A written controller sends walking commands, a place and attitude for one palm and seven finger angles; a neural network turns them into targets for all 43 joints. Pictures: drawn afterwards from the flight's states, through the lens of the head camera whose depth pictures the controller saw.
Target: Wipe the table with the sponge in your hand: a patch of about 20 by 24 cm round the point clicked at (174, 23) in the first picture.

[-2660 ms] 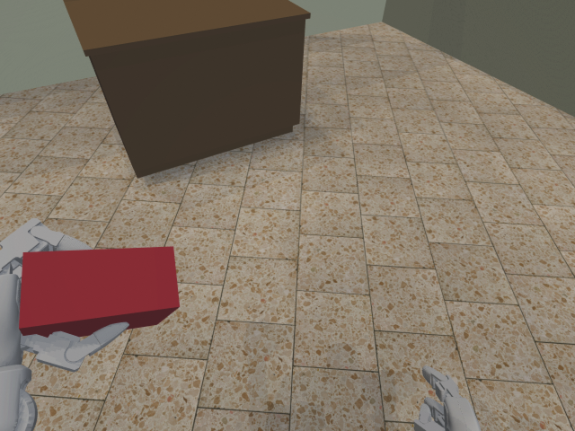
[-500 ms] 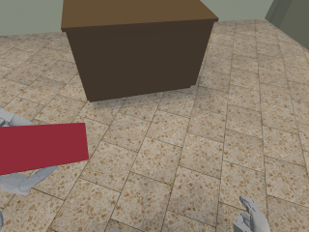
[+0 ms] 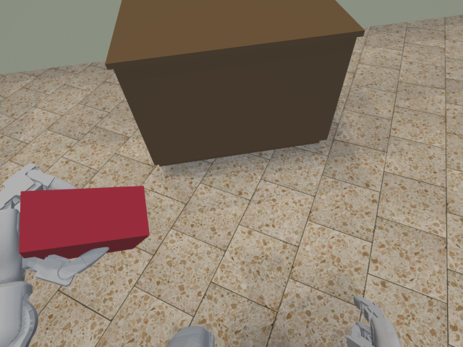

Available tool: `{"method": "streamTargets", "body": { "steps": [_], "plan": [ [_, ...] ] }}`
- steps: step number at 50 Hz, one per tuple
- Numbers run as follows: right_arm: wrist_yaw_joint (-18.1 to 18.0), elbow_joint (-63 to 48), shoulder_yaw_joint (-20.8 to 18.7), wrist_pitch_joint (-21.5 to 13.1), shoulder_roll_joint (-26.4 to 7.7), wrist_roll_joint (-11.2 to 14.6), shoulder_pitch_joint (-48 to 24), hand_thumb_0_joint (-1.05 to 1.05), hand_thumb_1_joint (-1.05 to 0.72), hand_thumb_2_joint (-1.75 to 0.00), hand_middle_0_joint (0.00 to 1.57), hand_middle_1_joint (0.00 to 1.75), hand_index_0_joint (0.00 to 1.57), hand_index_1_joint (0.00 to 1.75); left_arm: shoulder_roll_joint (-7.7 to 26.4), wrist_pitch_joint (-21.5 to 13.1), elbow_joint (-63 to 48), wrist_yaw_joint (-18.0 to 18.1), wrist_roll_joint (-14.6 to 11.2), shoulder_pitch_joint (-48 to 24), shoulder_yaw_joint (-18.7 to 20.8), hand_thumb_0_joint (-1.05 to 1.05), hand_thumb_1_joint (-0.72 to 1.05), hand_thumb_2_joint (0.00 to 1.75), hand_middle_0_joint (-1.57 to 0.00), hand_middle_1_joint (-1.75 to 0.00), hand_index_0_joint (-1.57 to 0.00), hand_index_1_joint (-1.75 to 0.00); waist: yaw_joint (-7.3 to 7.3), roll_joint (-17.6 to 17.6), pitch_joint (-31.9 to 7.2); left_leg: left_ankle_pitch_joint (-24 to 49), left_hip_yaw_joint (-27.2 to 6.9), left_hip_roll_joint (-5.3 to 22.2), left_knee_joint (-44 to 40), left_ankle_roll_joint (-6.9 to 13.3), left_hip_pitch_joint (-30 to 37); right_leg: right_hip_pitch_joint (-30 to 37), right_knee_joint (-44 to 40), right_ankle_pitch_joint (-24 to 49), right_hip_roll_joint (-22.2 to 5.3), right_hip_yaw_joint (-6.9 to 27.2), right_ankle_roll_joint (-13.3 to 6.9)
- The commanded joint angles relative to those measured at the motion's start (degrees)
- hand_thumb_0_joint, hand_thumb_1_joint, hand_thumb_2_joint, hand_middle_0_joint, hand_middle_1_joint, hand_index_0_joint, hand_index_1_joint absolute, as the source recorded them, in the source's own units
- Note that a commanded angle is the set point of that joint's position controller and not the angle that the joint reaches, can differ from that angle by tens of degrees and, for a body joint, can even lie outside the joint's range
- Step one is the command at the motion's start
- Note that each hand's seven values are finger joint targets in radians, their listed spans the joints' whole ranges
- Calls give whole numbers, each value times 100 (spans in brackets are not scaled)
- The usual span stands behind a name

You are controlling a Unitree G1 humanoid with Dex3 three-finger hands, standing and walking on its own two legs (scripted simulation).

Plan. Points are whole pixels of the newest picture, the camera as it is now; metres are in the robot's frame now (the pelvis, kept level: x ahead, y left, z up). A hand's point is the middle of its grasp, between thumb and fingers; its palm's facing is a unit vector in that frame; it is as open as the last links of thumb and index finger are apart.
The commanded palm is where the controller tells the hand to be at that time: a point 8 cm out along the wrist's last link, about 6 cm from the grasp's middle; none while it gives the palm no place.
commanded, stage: walk to a spot facing it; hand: left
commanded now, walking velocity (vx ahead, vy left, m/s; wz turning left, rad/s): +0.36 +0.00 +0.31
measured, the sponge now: (105, 223) +0.24 +0.18 +0.15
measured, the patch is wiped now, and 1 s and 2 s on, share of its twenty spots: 0.00 0.00 0.00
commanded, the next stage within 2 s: turn to face it in 1.08 s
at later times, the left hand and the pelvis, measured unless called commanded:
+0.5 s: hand (62, 140) +0.35 +0.27 +0.20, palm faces +0.48 -0.78 -0.39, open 10.1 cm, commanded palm +0.28 +0.30 +0.19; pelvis +0.15 +0.01 +0.01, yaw +5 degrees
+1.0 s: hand (96, 99) +0.44 +0.25 +0.20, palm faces +0.54 -0.69 -0.48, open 10.1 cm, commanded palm +0.36 +0.29 +0.19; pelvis +0.28 -0.02 +0.01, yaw +16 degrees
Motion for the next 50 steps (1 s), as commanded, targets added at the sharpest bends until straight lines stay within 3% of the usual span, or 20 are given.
{"method": "streamTargets", "body": {
  "steps": [1,5,10,13,14,15,16,17,19,22,24,33,34,35,36,37,40,43,48,50],
  "plan": [
    [28,-1053,-169,-214,-311,-3,-484,0,-90,-90,20,30,20,30,1646,-607,-1767,166,-102,188,1287,0,10,130,-120,-160,-120,-160,-48,-870,-900,588,-213,306,333,-110,-1375,1372,-2135,1178,-1697,1687,-550],
    [46,-1268,-227,-149,-279,-2,-319,0,-90,-90,20,30,20,30,1522,-633,-1747,227,-186,567,1369,0,10,130,-120,-160,-120,-160,-21,-964,-984,816,281,376,-1802,-74,-776,1440,-1965,1976,-1505,908,-528],
    [10,-1474,-260,-208,-231,-10,-150,0,-90,-90,20,30,20,30,1285,-533,-1548,359,-215,720,1203,0,10,130,-120,-160,-120,-160,139,-1384,-1071,848,977,31,-3388,36,-183,1806,-1588,2580,-1417,765,-480],
    [-78,-1471,-307,-222,-295,-32,66,0,-90,-90,20,30,20,30,1222,-504,-1662,394,-179,285,944,0,10,130,-120,-160,-120,-160,-101,-1044,-1293,1471,1235,-301,-4343,119,1282,1298,-420,2513,-1120,337,-168],
    [-124,-1466,-332,-241,-356,-36,154,0,-90,-90,20,30,20,30,1270,-552,-1735,397,-160,97,929,0,10,130,-120,-160,-120,-160,-221,-562,-1508,1653,1001,-216,-4540,265,2084,858,548,2467,-918,129,34],
    [-129,-1503,-355,-252,-477,-40,85,0,-90,-90,20,30,20,30,1259,-619,-1894,397,-133,-83,892,0,10,130,-120,-160,-120,-160,-234,525,-1687,1934,-403,565,-4813,684,2856,-35,1778,1117,-453,35,279],
    [-80,-1535,-312,-304,-498,-48,9,0,-90,-90,20,30,20,30,1282,-689,-1958,393,-142,-188,896,0,10,130,-120,-160,-120,-160,-137,1598,-1648,3140,-2655,1960,-5146,1475,3435,-1452,3020,-1646,164,464,411],
    [-22,-1534,-209,-372,-423,-45,-8,0,-90,-90,20,30,20,30,1542,-708,-1808,371,-56,-419,896,0,10,130,-120,-160,-120,-160,-157,1060,-1322,3286,-3439,2245,-5312,1752,3246,-1938,3684,-1885,219,1019,333],
    [23,-1326,-229,-393,-436,-31,-155,0,-90,-90,20,30,20,30,1682,-643,-1900,255,-34,-614,1034,0,10,130,-120,-160,-120,-160,-158,719,-1125,2259,-2746,2100,-5424,1661,2507,-2092,3840,-1407,-239,1355,377],
    [62,-1274,-254,-523,-374,25,-148,0,-90,-90,20,30,20,30,1639,-701,-2509,244,-122,-94,1195,0,10,130,-120,-160,-120,-160,17,959,-1097,1533,-1279,1510,-5504,1284,1864,-1784,3041,-660,-309,1127,443],
    [110,-1242,-200,-614,-304,13,-115,0,-90,-90,20,30,20,30,1326,-715,-2386,206,-181,401,1070,0,10,130,-120,-160,-120,-160,10,1090,-1098,1328,-810,1304,-5704,1123,1384,-1251,2346,-308,-220,848,475],
    [-106,-1096,-165,-505,-335,33,-106,0,-90,-90,20,30,20,30,918,-443,-666,132,-129,-229,630,0,10,130,-120,-160,-120,-160,-24,192,-893,103,-75,879,-4534,653,795,821,-827,-46,304,73,557],
    [-111,-1061,-139,-461,-261,50,-50,0,-90,-90,20,30,20,30,986,-391,-561,141,-84,-324,613,0,10,130,-120,-160,-120,-160,-12,-457,-966,5,163,548,-3427,534,424,1250,-1382,-255,-105,677,351],
    [-98,-1114,-104,-399,-89,49,-65,0,-90,-90,20,30,20,30,1268,-337,-601,168,-8,-469,681,0,10,130,-120,-160,-120,-160,25,-2162,-1116,-466,606,-100,-1565,284,-784,1972,-2030,-522,-1469,2760,-213],
    [-111,-1225,-82,-459,-230,35,-482,0,-90,-90,20,30,20,30,1539,-285,-775,201,-77,-616,846,0,10,130,-120,-160,-120,-160,192,-2488,-917,-853,21,-325,-255,155,-1608,2026,-2408,-14,-2294,3996,-649],
    [-79,-1155,-53,-472,-256,-25,-548,0,-90,-90,20,30,20,30,1506,-318,-962,207,-77,-928,832,0,10,130,-120,-160,-120,-160,86,-1720,-833,-455,-394,-108,232,110,-1670,1834,-2444,-7,-2408,3727,-672],
    [-24,-1045,-129,-370,-389,-3,-513,0,-90,-90,20,30,20,30,1576,-521,-1440,146,-80,-570,901,0,10,130,-120,-160,-120,-160,18,-1202,-418,268,-303,226,406,-68,-1505,1219,-2323,551,-1962,2270,-562],
    [-27,-1181,-129,-270,-314,-26,-555,0,-90,-90,20,30,20,30,1674,-618,-1967,197,-69,-252,1141,0,10,130,-120,-160,-120,-160,-25,-936,-633,400,-47,349,-807,-77,-987,1253,-2078,1630,-1766,1046,-450],
    [12,-1559,-234,-242,-133,-44,-291,0,-90,-90,20,30,20,30,1494,-576,-2112,375,-189,842,1414,0,10,130,-120,-160,-120,-160,202,-1122,-1120,532,871,103,-3078,-16,-229,1865,-1338,3245,-1600,455,-443],
    [8,-1568,-287,-229,-177,-45,-115,0,-90,-90,20,30,20,30,1403,-517,-2010,423,-230,899,1401,0,10,130,-120,-160,-120,-160,104,-1134,-1239,895,1175,-137,-3638,-31,310,1669,-879,3342,-1513,314,-304]
  ]
}}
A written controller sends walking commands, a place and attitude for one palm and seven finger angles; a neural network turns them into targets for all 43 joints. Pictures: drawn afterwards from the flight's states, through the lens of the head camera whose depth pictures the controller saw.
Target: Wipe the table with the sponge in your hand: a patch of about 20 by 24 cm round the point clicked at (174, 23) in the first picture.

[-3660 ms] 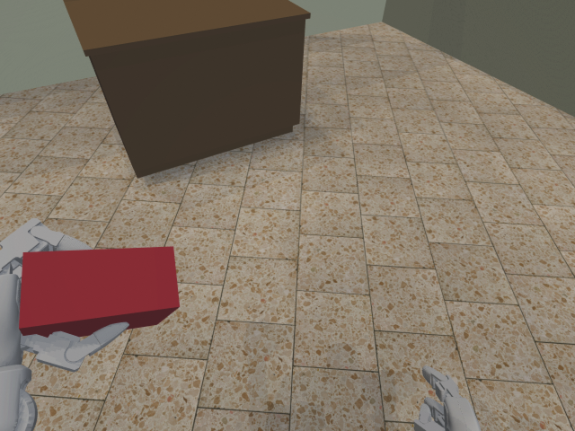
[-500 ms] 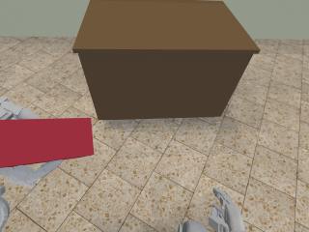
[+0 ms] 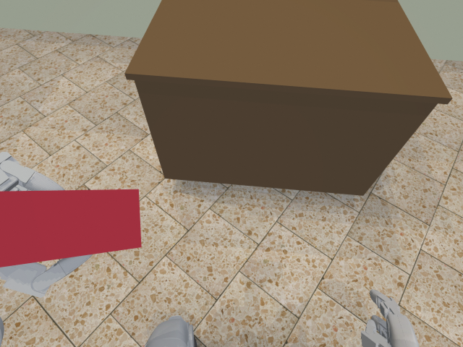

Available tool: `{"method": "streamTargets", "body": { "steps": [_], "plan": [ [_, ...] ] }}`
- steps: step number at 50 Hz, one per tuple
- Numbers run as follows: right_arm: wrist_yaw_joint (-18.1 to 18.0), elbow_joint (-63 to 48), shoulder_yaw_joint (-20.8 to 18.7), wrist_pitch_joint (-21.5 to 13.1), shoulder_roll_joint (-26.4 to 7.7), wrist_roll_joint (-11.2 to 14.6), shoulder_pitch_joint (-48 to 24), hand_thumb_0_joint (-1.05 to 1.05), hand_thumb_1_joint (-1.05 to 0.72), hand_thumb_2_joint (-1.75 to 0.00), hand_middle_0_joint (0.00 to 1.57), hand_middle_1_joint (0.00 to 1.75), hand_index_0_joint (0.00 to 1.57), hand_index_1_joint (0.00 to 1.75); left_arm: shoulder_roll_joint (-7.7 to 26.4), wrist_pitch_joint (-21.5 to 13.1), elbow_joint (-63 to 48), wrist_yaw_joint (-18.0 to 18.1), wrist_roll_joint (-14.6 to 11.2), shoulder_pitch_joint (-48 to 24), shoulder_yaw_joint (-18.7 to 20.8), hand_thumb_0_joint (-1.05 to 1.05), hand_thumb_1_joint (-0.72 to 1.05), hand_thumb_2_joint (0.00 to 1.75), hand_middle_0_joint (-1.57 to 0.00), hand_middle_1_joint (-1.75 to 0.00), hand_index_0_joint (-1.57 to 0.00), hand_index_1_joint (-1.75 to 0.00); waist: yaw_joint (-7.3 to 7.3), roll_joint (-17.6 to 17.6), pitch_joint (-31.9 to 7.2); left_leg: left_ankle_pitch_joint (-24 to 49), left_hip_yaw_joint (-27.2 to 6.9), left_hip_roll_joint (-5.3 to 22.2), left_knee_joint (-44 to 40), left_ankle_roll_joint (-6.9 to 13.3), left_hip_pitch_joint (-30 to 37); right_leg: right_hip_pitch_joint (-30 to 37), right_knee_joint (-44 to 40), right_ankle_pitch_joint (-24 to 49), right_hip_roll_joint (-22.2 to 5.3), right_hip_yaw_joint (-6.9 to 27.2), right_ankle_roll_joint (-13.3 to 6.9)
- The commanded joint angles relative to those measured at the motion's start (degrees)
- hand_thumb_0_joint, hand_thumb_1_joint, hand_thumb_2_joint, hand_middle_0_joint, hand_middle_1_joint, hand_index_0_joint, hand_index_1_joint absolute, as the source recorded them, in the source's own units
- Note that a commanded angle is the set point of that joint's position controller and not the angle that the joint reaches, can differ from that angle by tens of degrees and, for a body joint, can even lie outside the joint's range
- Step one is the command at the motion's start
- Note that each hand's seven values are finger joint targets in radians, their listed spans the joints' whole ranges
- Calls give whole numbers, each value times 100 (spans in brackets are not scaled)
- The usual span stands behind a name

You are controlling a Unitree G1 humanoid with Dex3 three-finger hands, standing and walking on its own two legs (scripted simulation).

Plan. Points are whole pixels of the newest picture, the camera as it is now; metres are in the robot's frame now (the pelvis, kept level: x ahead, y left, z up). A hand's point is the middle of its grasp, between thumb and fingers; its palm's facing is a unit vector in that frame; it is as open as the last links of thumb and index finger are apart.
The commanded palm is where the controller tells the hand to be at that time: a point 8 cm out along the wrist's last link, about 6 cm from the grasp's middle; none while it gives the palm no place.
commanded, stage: walk to a spot facing it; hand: left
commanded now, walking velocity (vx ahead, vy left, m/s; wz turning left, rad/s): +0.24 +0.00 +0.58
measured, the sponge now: (88, 223) +0.24 +0.18 +0.16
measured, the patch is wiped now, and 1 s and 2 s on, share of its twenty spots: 0.00 0.00 0.00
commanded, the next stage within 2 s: turn to face it in 0.08 s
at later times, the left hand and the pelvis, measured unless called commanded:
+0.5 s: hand (61, 176) +0.29 +0.22 +0.18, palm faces +0.55 -0.71 -0.44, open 10.1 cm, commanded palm +0.25 +0.25 +0.18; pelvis +0.10 -0.04 -0.02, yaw +2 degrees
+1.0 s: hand (143, 156) +0.34 +0.14 +0.16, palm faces +0.18 -0.88 -0.44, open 10.1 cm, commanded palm +0.29 +0.19 +0.18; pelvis +0.07 -0.05 -0.01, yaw -14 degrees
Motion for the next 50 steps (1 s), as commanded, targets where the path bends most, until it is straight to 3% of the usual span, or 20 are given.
{"method": "streamTargets", "body": {
  "steps": [1,2,3,4,5,7,12,20,21,22,23,24,26,30,37,42,45,47,49,50],
  "plan": [
    [37,-916,-45,-257,-31,-37,-230,0,-90,-90,20,30,20,30,744,-228,-899,297,-199,168,910,0,10,130,-120,-160,-120,-160,154,-457,-1576,693,720,-557,-1376,9,957,760,422,3589,-1077,342,-455],
    [-7,-899,-110,-251,-107,-10,-72,0,-90,-90,20,30,20,30,595,-195,-719,284,-222,241,761,0,10,130,-120,-160,-120,-160,-38,-158,-1817,1080,589,-599,-1859,88,1838,395,1523,3442,-903,112,-208],
    [-20,-953,-146,-251,-201,6,-125,0,-90,-90,20,30,20,30,618,-292,-927,276,-203,-4,728,0,10,130,-120,-160,-120,-160,-103,753,-2030,1520,-412,-75,-2070,447,2900,-637,2874,2048,-460,109,67],
    [-4,-995,-171,-298,-368,-2,-257,0,-90,-90,20,30,20,30,657,-406,-1110,256,-238,-59,756,0,10,130,-120,-160,-120,-160,2,2291,-2048,3847,-3107,1636,-2176,1406,3580,-2236,4260,-1539,403,503,362],
    [90,-994,-74,-390,-308,5,-211,0,-90,-90,20,30,20,30,1007,-461,-1089,240,-98,-268,938,0,10,130,-120,-160,-120,-160,13,1907,-1990,4439,-4125,2128,-2266,1890,3671,-2860,4865,-2039,464,1223,224],
    [99,-812,-136,-423,-376,60,-384,0,-90,-90,20,30,20,30,1240,-368,-917,55,-84,-617,1078,0,10,130,-120,-160,-120,-160,28,1056,-1632,3300,-3485,1874,-2304,1794,2985,-3118,4743,-1438,82,1629,260],
    [187,-708,23,-573,-195,90,-394,0,-90,-90,20,30,20,30,824,-358,-1581,16,-182,-72,753,0,10,130,-120,-160,-120,-160,198,1763,-1618,2783,-1131,913,-2513,1073,1802,-1826,2738,-96,263,1089,254],
    [-6,-524,208,-671,-163,16,-457,0,-90,-90,20,30,20,30,500,-131,201,11,-102,-1087,341,0,10,130,-120,-160,-120,-160,209,1029,-1153,861,-375,1106,-1952,456,1280,-458,211,360,775,701,260],
    [-17,-495,194,-645,-158,5,-464,0,-90,-90,20,30,20,30,500,-96,405,-13,-56,-1344,269,0,10,130,-120,-160,-120,-160,214,651,-1059,318,-189,906,-1359,306,1162,-331,-238,718,658,959,194],
    [-23,-497,186,-619,-54,9,-398,0,-90,-90,20,30,20,30,527,-48,545,-26,0,-1607,137,0,10,130,-120,-160,-120,-160,128,-357,-982,-346,62,389,-370,101,1071,-541,-756,1447,133,1989,-112],
    [-39,-597,243,-634,5,-21,-556,0,-90,-90,20,30,20,30,732,14,585,-15,7,-1786,142,0,10,130,-120,-160,-120,-160,144,-1581,-899,-1419,-68,-272,754,-112,-34,-168,-1166,2674,-895,3872,-619],
    [-28,-540,282,-667,-2,-85,-665,0,-90,-90,20,30,20,30,823,69,735,5,-20,-1910,281,0,10,130,-120,-160,-120,-160,228,-1560,-840,-1588,-580,-324,1648,-165,-226,-298,-1409,3186,-1325,4327,-929],
    [68,-531,208,-534,-81,-44,-541,0,-90,-90,20,30,20,30,642,37,693,-62,-48,-1870,94,0,10,130,-120,-160,-120,-160,145,-1363,-947,-697,-898,-238,2338,-288,-167,-285,-1463,2363,-847,4025,-629],
    [131,-666,296,-302,-50,-56,-786,0,-90,-90,20,30,20,30,869,-264,-423,13,-159,-1140,453,0,10,130,-120,-160,-120,-160,248,-149,-1534,-222,-831,-301,1918,-307,-90,157,-1078,2464,-427,2984,-780],
    [271,-973,113,-126,-194,-10,-701,0,-90,-90,20,30,20,30,1035,-388,-661,96,-335,233,1064,0,10,130,-120,-160,-120,-160,377,-71,-2013,-528,-778,-371,-35,-286,81,848,-1192,2251,-437,3695,-833],
    [296,-1088,104,69,-296,130,-577,0,-90,-90,20,30,20,30,787,-208,-198,14,-333,73,816,0,10,130,-120,-160,-120,-160,306,-350,-1885,-641,-887,-371,-807,-171,582,341,-1305,1752,-384,3986,-884],
    [266,-1081,107,146,-359,123,-431,0,-90,-90,20,30,20,30,805,-173,-392,-11,-277,-33,640,0,10,130,-120,-160,-120,-160,238,-160,-1857,-172,-713,-361,-1745,-54,1514,-246,-1274,1205,-44,3820,-589],
    [242,-1133,89,119,-446,83,-425,0,-90,-90,20,30,20,30,889,-207,-866,-27,-255,-418,562,0,10,130,-120,-160,-120,-160,208,356,-1693,-143,-1153,182,-2490,225,2137,-1068,-767,364,365,3552,-330],
    [197,-1174,100,-2,-463,49,-530,0,-90,-90,20,30,20,30,917,-259,-1064,-41,-150,-495,589,0,10,130,-120,-160,-120,-160,311,1642,-1365,695,-2368,1722,-2970,955,2185,-2045,1360,-470,1220,2388,58],
    [184,-1120,157,-84,-275,16,-570,0,-90,-90,20,30,20,30,1056,-224,-1066,-14,-53,-526,679,0,10,130,-120,-160,-120,-160,382,1784,-1266,744,-2259,2019,-3155,1114,1500,-1934,2731,-627,1126,2045,111]
  ]
}}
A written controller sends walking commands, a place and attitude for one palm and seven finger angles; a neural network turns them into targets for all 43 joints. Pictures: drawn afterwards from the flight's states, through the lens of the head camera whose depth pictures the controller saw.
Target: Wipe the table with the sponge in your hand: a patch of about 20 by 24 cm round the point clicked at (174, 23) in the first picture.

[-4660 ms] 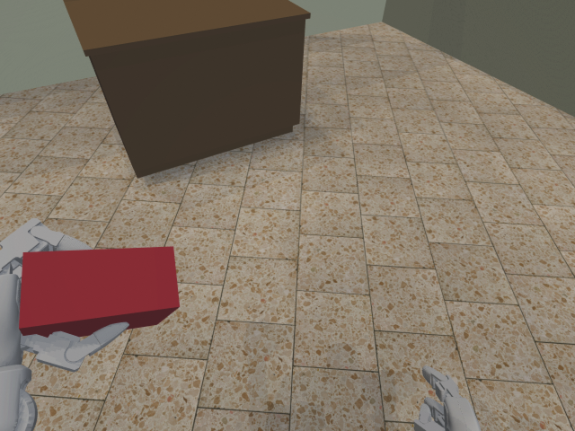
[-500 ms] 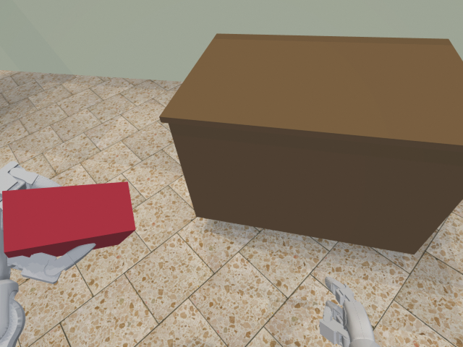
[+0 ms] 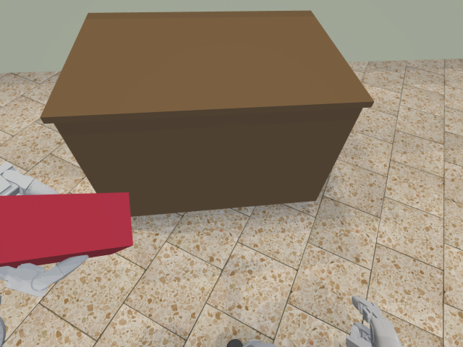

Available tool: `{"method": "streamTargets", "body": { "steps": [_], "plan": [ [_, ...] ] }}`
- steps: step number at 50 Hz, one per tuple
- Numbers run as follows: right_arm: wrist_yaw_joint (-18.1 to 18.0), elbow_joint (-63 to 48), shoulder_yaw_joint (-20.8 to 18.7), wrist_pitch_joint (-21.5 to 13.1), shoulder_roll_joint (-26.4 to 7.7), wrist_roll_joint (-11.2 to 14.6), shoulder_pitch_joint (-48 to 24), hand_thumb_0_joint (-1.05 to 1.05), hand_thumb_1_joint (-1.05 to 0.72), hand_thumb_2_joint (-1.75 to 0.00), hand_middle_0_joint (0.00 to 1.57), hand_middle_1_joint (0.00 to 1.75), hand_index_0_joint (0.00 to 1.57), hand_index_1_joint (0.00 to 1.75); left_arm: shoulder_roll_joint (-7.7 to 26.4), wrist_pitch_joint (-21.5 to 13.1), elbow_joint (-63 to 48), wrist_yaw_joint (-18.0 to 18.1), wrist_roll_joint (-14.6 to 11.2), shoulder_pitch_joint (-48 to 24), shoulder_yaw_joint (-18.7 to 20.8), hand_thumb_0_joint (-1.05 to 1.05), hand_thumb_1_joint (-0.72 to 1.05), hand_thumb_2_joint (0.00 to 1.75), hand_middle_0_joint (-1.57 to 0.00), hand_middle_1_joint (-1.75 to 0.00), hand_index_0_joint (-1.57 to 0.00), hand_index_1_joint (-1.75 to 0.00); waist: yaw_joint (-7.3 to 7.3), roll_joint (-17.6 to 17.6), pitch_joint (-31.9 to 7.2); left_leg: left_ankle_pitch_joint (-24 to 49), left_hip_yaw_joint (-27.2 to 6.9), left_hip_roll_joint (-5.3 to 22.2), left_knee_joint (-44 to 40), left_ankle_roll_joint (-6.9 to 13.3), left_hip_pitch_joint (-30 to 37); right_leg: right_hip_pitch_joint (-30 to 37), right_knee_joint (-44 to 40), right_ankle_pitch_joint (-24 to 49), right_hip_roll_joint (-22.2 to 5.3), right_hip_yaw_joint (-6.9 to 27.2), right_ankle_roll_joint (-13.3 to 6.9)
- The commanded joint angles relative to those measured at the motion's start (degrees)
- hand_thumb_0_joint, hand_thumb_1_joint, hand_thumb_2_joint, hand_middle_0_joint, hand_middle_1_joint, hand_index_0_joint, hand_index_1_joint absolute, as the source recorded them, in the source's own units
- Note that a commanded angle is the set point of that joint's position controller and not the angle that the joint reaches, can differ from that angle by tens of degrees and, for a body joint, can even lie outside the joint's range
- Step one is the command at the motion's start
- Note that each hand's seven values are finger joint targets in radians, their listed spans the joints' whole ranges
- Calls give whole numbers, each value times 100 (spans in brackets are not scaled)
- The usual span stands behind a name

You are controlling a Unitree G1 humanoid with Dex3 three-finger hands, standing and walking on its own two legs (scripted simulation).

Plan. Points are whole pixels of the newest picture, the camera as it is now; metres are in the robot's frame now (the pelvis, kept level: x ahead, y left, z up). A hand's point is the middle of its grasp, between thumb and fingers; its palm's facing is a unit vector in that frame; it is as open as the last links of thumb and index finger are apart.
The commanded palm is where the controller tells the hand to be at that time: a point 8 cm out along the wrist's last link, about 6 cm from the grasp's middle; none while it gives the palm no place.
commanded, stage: turn to face it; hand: left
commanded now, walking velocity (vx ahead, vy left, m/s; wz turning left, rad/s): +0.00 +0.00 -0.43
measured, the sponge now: (84, 229) +0.23 +0.21 +0.15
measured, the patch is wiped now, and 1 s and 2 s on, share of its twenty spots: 0.00 0.00 0.00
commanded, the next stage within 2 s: take the last steps up to it in 0.32 s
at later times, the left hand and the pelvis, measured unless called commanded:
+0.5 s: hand (151, 241) +0.21 +0.11 +0.18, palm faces +0.10 -0.83 -0.55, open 10.1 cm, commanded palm +0.16 +0.18 +0.19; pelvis -0.05 -0.06 +0.00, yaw -12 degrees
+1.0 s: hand (163, 239) +0.21 +0.10 +0.18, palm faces +0.22 -0.86 -0.46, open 10.1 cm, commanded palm +0.15 +0.17 +0.19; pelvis -0.05 -0.08 +0.00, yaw -10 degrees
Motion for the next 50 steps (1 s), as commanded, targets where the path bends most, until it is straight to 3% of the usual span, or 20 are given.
{"method": "streamTargets", "body": {
  "steps": [1,4,7,11,12,14,15,17,22,26,29,32,33,37,43,44,45,46,48,50],
  "plan": [
    [-45,-891,-134,-541,-399,-113,-644,0,-90,-90,20,30,20,30,1040,-385,-1580,104,153,-474,648,0,10,130,-120,-160,-120,-160,202,1696,-525,426,-1558,2464,-1529,1103,-425,-288,3321,-1529,-632,-105,529],
    [-2,-706,-195,-654,-509,-83,-410,0,-90,-90,20,30,20,30,670,-311,-1325,62,113,-563,315,0,10,130,-120,-160,-120,-160,135,1601,-253,2020,-380,2023,-957,768,139,-444,2444,-1521,-868,-557,605],
    [28,-617,-169,-787,-549,-35,-260,0,-90,-90,20,30,20,30,549,-248,-968,87,134,-892,152,0,10,130,-120,-160,-120,-160,-48,1741,-183,2746,-102,1838,-667,468,343,137,1175,-1330,-709,-1099,662],
    [46,-562,-196,-863,-577,-42,-318,0,-90,-90,20,30,20,30,615,-259,-439,48,147,-1070,261,0,10,130,-120,-160,-120,-160,-3,1253,-465,2117,174,1622,363,160,53,1488,-462,-127,-686,-1339,621],
    [64,-556,-199,-840,-505,-22,-265,0,-90,-90,20,30,20,30,718,-274,-393,64,191,-934,339,0,10,130,-120,-160,-120,-160,-37,831,-706,1632,316,1359,1041,36,-149,1868,-752,684,-1116,-895,411],
    [47,-682,-93,-819,-250,-50,-592,0,-90,-90,20,30,20,30,1176,-391,-542,142,153,-640,804,0,10,130,-120,-160,-120,-160,77,-1094,-999,-1821,165,354,2943,-291,-1747,2615,-706,4476,-2716,1241,-525],
    [23,-661,-184,-758,-289,9,-610,0,-90,-90,20,30,20,30,1069,-329,-600,119,47,-344,794,0,10,130,-120,-160,-120,-160,97,-1242,-1295,-1676,-386,410,3586,-263,-1624,2472,-742,4172,-2757,1305,-513],
    [34,-755,-92,-634,-187,-25,-882,0,-90,-90,20,30,20,30,1350,-398,-1186,128,-27,268,1218,0,10,130,-120,-160,-120,-160,123,-382,-1265,-1406,-591,498,3817,-268,-1869,2304,-667,3266,-2667,1251,-682],
    [-58,-633,-63,-558,-183,-96,-908,0,-90,-90,20,30,20,30,1187,-570,-1818,227,-71,540,1234,0,10,130,-120,-160,-120,-160,-5,-207,-1602,-857,-217,330,2163,-215,-1140,2116,-751,2369,-2251,483,-591],
    [-155,-543,-175,-654,-387,-87,-621,0,-90,-90,20,30,20,30,978,-444,-1370,325,-16,582,1034,0,10,130,-120,-160,-120,-160,11,-342,-1458,-710,-5,103,860,1,-515,1691,-1289,-171,-2235,832,-546],
    [-248,-463,-247,-686,-482,-74,-426,0,-90,-90,20,30,20,30,807,-416,-954,305,33,440,780,0,10,130,-120,-160,-120,-160,-104,16,-1109,-609,5,182,-612,205,529,877,-1038,-1848,-1913,588,-193],
    [-296,-537,-239,-775,-591,-54,-496,0,-90,-90,20,30,20,30,674,-552,-851,249,130,-131,528,0,10,130,-120,-160,-120,-160,-122,2021,-349,-1642,-2521,2053,-1904,1208,460,-537,1736,-2124,-743,-877,341],
    [-305,-421,-175,-866,-473,-98,-580,0,-90,-90,20,30,20,30,790,-575,-673,229,233,-381,529,0,10,130,-120,-160,-120,-160,-155,1938,-49,-2028,-2531,2095,-2119,1376,-294,-537,2667,-1901,-899,-685,347],
    [-237,-281,-228,-1066,-535,-68,-464,0,-90,-90,20,30,20,30,530,-578,-911,135,337,-1264,-55,0,10,130,-120,-160,-120,-160,-58,1574,119,-1120,-1037,1332,-1689,1088,-322,-178,2184,-1394,-1065,-1087,475],
    [-274,-172,-131,-1130,-480,-170,-512,0,-90,-90,20,30,20,30,729,-487,-584,202,312,-1257,134,0,10,130,-120,-160,-120,-160,25,1332,-250,-933,-687,1053,-696,737,-787,1821,-443,-1166,-1001,-1428,429],
    [-260,-143,-143,-1083,-420,-175,-483,0,-90,-90,20,30,20,30,788,-478,-408,208,325,-1109,229,0,10,130,-120,-160,-120,-160,33,655,-355,-1033,-397,783,181,578,-1205,2282,-873,-1161,-1416,-799,209],
    [-222,-198,-155,-1009,-276,-151,-494,0,-90,-90,20,30,20,30,1006,-472,-344,213,308,-1000,421,0,10,130,-120,-160,-120,-160,31,-812,-443,-1235,93,197,1777,301,-2120,2666,-1559,-1694,-2570,1229,-334],
    [-211,-253,-163,-986,-345,-165,-712,0,-90,-90,20,30,20,30,1149,-476,-288,203,179,-1037,616,0,10,130,-120,-160,-120,-160,81,-1393,-265,-1353,-167,9,3181,115,-2728,2494,-2107,-1631,-3490,2539,-717],
    [-129,-156,-252,-907,-406,-138,-633,0,-90,-90,20,30,20,30,1051,-534,-44,116,107,-733,738,0,10,130,-120,-160,-120,-160,-18,-809,-185,-522,-738,315,3911,1,-2710,2003,-2136,-1932,-3308,2166,-642],
    [-90,-128,-134,-750,-279,-126,-659,0,-90,-90,20,30,20,30,903,-642,-123,47,54,-99,758,0,10,130,-120,-160,-120,-160,-37,-248,-290,-62,-599,453,3931,-91,-2689,2034,-1794,-368,-2909,855,-537]
  ]
}}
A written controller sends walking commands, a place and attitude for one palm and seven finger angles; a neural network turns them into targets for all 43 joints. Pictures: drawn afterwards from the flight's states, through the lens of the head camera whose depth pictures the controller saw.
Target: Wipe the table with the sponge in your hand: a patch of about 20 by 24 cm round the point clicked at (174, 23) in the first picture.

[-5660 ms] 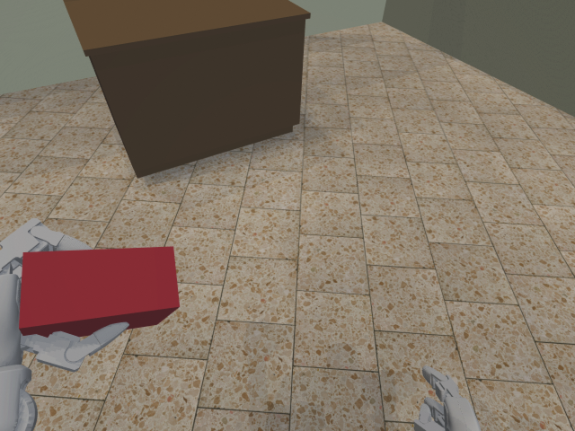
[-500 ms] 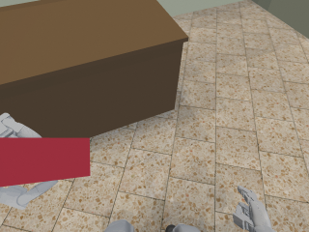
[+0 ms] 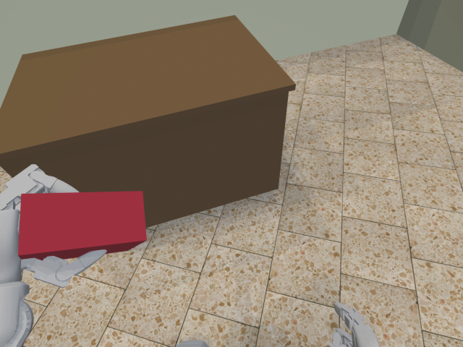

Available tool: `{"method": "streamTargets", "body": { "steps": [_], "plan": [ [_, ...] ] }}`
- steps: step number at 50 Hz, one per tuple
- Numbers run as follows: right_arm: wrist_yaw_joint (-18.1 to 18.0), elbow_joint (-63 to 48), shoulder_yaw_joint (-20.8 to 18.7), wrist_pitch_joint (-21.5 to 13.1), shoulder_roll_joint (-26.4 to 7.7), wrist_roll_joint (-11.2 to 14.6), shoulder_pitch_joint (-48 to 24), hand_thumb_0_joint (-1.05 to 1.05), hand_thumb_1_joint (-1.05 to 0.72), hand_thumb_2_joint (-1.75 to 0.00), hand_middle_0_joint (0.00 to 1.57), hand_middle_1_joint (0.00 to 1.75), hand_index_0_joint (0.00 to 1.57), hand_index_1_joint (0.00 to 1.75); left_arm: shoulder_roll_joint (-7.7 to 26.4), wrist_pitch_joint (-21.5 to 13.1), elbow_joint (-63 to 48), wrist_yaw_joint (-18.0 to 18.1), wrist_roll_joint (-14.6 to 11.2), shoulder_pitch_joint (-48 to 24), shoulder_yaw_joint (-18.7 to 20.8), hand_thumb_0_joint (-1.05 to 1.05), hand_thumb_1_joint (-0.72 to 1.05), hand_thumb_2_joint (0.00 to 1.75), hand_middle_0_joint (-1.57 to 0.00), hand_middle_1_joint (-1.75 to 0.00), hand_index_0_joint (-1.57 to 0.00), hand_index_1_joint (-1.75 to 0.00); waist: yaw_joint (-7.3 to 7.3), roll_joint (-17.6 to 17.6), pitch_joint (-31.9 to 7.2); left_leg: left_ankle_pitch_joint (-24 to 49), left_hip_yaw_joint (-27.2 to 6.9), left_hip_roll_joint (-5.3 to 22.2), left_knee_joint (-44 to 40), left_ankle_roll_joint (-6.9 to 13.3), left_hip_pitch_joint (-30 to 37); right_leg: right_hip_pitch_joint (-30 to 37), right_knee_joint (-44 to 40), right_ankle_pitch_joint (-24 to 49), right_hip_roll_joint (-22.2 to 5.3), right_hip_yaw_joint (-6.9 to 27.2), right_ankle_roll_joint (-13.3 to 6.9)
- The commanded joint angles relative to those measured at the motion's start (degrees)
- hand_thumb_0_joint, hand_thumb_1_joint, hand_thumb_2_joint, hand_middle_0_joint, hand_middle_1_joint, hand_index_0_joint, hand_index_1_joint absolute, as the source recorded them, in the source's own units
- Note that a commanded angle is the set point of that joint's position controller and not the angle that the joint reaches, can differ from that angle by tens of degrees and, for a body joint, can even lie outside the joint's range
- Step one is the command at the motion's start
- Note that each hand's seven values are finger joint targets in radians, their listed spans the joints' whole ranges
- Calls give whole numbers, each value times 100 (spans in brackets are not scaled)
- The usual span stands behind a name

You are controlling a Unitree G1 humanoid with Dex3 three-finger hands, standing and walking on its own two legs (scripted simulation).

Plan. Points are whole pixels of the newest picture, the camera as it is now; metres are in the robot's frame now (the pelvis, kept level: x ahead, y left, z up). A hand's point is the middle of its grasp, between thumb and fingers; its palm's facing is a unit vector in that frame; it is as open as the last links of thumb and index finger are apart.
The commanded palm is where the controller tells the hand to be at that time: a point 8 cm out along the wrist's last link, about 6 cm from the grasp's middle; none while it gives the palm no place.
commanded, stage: take the last steps up to it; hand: left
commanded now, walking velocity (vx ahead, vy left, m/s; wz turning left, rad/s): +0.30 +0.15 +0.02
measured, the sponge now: (102, 225) +0.24 +0.18 +0.16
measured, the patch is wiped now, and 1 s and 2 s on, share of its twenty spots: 0.00 0.00 0.00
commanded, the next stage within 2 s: come to a stop and stand still in 1.92 s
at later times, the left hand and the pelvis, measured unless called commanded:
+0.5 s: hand (37, 167) +0.32 +0.31 +0.18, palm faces +0.40 -0.81 -0.43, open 10.1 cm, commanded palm +0.26 +0.34 +0.18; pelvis +0.09 +0.06 +0.00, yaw -1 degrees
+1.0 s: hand (83, 130) +0.42 +0.28 +0.17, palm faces +0.31 -0.82 -0.48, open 10.1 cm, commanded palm +0.36 +0.34 +0.18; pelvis +0.19 +0.06 +0.01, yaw -1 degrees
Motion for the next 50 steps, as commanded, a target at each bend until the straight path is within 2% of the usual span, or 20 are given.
{"method": "streamTargets", "body": {
  "steps": [1,5,14,16,17,18,19,20,21,26,35,36,37,38,39,40,42,44,47,50],
  "plan": [
    [10,-924,-308,-122,-644,12,-561,0,-90,-90,20,30,20,30,1176,-454,-947,85,-208,599,1230,0,10,130,-120,-160,-120,-160,16,-802,-459,644,-261,385,857,-133,-1633,1177,-1944,1286,-1676,1777,-495],
    [32,-1002,-393,-122,-712,16,-531,0,-90,-90,20,30,20,30,1073,-535,-1218,116,-173,521,1063,0,10,130,-120,-160,-120,-160,-12,-992,-674,912,82,414,-322,-106,-1303,1419,-1695,2660,-1522,1162,-395],
    [-70,-1260,-550,-333,-712,23,-322,0,-90,-90,20,30,20,30,1217,-360,-1939,371,-134,318,1123,0,10,130,-120,-160,-120,-160,128,-1422,-975,853,815,63,-2762,100,426,1402,-1141,2358,-1527,1015,-359],
    [-134,-1266,-604,-306,-781,14,-247,0,-90,-90,20,30,20,30,1154,-374,-1971,381,-136,244,1104,0,10,130,-120,-160,-120,-160,13,-780,-1050,1271,955,-27,-3431,145,1458,901,-310,2163,-1152,733,-113],
    [-170,-1277,-661,-318,-900,52,-163,0,-90,-90,20,30,20,30,1025,-406,-2019,364,-158,260,975,0,10,130,-120,-160,-120,-160,-117,130,-1262,1551,425,348,-3639,322,2348,313,794,1851,-881,459,94],
    [-146,-1308,-674,-299,-998,49,-184,0,-90,-90,20,30,20,30,1036,-465,-2228,381,-157,221,1007,0,10,130,-120,-160,-120,-160,-91,1372,-1407,2746,-1192,1499,-3636,886,3197,-1049,2083,-447,-233,77,380],
    [-116,-1381,-621,-325,-904,57,-177,0,-90,-90,20,30,20,30,1148,-508,-2107,386,-97,235,1023,0,10,130,-120,-160,-120,-160,-56,1388,-1298,3337,-2126,2135,-3901,1382,3153,-1688,3149,-1980,38,374,344],
    [-100,-1276,-573,-355,-858,54,-206,0,-90,-90,20,30,20,30,1276,-477,-1704,350,-85,182,1112,0,10,130,-120,-160,-120,-160,-112,931,-960,2859,-2081,2194,-4068,1509,2716,-2016,3631,-1818,-89,591,307],
    [-95,-1221,-522,-358,-839,27,-352,0,-90,-90,20,30,20,30,1382,-457,-1894,322,-138,30,1171,0,10,130,-120,-160,-120,-160,-87,977,-941,2588,-1881,2123,-4055,1521,2500,-2153,3771,-1603,-304,665,352],
    [-5,-1108,-445,-503,-760,99,-336,0,-90,-90,20,30,20,30,981,-404,-2247,187,-183,440,918,0,10,130,-120,-160,-120,-160,4,888,-622,2152,-458,1532,-4300,1163,1701,-1829,2606,-403,-384,335,483],
    [-145,-1063,-351,-411,-751,62,-392,0,-90,-90,20,30,20,30,980,-149,-1305,160,-177,113,936,0,10,130,-120,-160,-120,-160,53,300,-808,2182,204,1307,-3205,696,1400,310,-416,264,159,-321,417],
    [-141,-1049,-360,-380,-738,82,-434,0,-90,-90,20,30,20,30,969,-151,-1292,157,-149,-44,893,0,10,130,-120,-160,-120,-160,85,-23,-934,2041,343,1128,-2455,592,1160,830,-876,607,6,-96,315],
    [-127,-1065,-347,-337,-632,92,-423,0,-90,-90,20,30,20,30,1018,-143,-1288,151,-84,-151,837,0,10,130,-120,-160,-120,-160,68,-884,-1132,1472,725,687,-1115,434,524,1364,-1158,857,-808,1098,-56],
    [-108,-1195,-321,-327,-583,69,-626,0,-90,-90,20,30,20,30,1238,-160,-1308,163,-97,-242,977,0,10,130,-120,-160,-120,-160,114,-2046,-942,-572,647,-40,305,151,-1066,2022,-1584,1870,-2035,3462,-704],
    [-87,-1147,-323,-342,-657,24,-610,0,-90,-90,20,30,20,30,1278,-200,-1330,178,-160,-344,1068,0,10,130,-120,-160,-120,-160,113,-1783,-778,-904,-66,102,1163,42,-1465,1827,-1818,1827,-2594,3933,-974],
    [-33,-1033,-432,-330,-747,45,-398,0,-90,-90,20,30,20,30,1096,-239,-1336,123,-181,-409,905,0,10,130,-120,-160,-120,-160,10,-1470,-769,-513,-417,241,1422,-9,-1318,1491,-1900,1093,-2351,3661,-841],
    [4,-991,-342,-181,-698,33,-553,0,-90,-90,20,30,20,30,1271,-295,-1505,108,-157,-188,1106,0,10,130,-120,-160,-120,-160,47,-696,-647,14,-367,443,1392,-90,-1394,1168,-1748,1168,-2025,2579,-732],
    [0,-1015,-322,-115,-693,25,-648,0,-90,-90,20,30,20,30,1196,-403,-1699,124,-128,62,1038,0,10,130,-120,-160,-120,-160,15,-658,-542,412,-218,478,1112,-113,-1307,817,-1815,1666,-1805,1697,-566],
    [-16,-1095,-369,-122,-706,10,-588,0,-90,-90,20,30,20,30,1366,-470,-2143,198,-161,284,1229,0,10,130,-120,-160,-120,-160,-8,-697,-818,594,97,520,-326,-100,-785,870,-1729,1857,-1607,1053,-503],
    [-32,-1281,-404,-177,-662,9,-492,0,-90,-90,20,30,20,30,1331,-394,-2134,286,-202,830,1372,0,10,130,-120,-160,-120,-160,172,-935,-950,595,534,323,-1591,-41,-390,1175,-1516,2214,-1518,1106,-536]
  ]
}}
